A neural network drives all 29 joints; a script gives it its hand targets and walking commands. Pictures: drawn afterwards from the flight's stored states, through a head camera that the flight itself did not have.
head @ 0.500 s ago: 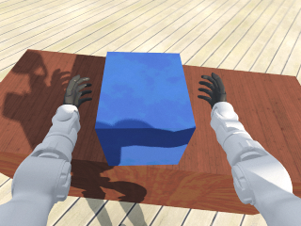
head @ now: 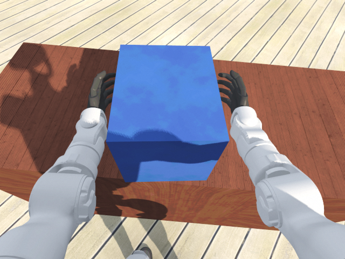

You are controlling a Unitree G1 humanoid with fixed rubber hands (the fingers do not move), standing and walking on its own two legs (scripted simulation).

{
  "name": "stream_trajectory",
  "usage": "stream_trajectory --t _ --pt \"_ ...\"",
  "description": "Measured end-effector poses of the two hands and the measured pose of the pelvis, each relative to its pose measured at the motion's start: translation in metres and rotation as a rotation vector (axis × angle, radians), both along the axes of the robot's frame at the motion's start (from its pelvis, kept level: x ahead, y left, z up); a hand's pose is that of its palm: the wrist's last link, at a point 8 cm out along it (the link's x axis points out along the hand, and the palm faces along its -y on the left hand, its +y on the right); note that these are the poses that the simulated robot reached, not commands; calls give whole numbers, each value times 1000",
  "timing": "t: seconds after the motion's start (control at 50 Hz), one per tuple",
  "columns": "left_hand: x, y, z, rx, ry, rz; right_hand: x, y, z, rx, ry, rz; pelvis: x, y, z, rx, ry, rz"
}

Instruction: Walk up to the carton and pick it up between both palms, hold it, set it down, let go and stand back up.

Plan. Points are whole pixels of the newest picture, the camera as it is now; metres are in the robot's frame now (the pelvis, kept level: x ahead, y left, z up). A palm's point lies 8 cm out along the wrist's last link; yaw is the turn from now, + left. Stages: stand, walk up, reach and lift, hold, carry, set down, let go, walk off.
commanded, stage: reach and lift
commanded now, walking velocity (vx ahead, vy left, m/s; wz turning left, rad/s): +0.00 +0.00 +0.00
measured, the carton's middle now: (165, 116) +0.45 +0.06 +0.02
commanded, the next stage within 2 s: none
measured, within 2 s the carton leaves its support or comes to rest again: leaves its support in 1.76 s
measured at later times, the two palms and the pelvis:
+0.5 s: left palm (101, 111) +0.41 +0.21 +0.06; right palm (236, 115) +0.43 -0.11 +0.07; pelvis +0.02 +0.00 +0.02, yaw +0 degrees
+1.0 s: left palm (100, 111) +0.41 +0.21 +0.06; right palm (237, 116) +0.43 -0.11 +0.07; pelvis +0.02 +0.00 +0.02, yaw +0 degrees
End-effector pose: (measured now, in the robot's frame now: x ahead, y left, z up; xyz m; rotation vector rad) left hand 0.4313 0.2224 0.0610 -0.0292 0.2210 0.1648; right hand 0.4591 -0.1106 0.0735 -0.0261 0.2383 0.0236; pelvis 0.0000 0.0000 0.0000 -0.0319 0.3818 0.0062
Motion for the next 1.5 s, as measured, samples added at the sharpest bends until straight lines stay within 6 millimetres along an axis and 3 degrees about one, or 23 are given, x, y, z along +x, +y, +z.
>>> stream_trajectory --t 0.12,0.46,1.5 --pt "0 -5 1 27 -4 3 -7 13 -3 -13 -32 -48 2 2 8 3 -41 11" --pt "-17 -12 3 59 15 -10 -31 6 -3 -69 -45 -49 17 3 22 16 -179 -12" --pt "-20 -11 3 58 21 -16 -33 5 -2 -75 -44 -44 22 0 24 22 -195 2"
